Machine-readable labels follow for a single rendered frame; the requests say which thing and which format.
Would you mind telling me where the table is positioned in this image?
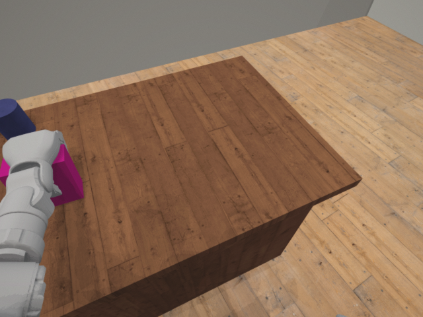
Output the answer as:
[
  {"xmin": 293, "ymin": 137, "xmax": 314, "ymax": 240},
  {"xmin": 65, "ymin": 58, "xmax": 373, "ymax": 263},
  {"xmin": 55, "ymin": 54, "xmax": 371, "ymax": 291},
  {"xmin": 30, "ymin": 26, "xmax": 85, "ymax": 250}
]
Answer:
[{"xmin": 0, "ymin": 56, "xmax": 362, "ymax": 317}]

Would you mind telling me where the sponge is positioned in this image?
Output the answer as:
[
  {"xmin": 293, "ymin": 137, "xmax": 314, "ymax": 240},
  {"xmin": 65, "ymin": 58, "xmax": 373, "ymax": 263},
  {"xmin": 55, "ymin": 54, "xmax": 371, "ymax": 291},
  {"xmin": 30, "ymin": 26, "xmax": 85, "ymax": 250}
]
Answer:
[{"xmin": 0, "ymin": 144, "xmax": 84, "ymax": 206}]

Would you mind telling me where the left robot upper arm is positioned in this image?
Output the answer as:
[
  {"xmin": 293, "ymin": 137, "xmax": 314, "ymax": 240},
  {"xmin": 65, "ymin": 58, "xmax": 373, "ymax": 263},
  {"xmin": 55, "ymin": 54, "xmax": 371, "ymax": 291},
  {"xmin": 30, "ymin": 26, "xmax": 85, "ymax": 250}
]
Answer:
[{"xmin": 0, "ymin": 262, "xmax": 46, "ymax": 317}]

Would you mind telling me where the left robot hand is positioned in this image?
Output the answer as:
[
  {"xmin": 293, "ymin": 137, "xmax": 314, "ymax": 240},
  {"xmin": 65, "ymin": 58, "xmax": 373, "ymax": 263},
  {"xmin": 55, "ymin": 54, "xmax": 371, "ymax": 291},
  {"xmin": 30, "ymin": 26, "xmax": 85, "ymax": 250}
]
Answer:
[{"xmin": 2, "ymin": 129, "xmax": 68, "ymax": 197}]

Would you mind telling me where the robot left forearm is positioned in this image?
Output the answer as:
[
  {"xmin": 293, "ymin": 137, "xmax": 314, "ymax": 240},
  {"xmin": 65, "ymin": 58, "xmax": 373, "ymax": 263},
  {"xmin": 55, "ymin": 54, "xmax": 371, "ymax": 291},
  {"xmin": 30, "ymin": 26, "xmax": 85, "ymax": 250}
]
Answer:
[{"xmin": 0, "ymin": 158, "xmax": 55, "ymax": 264}]

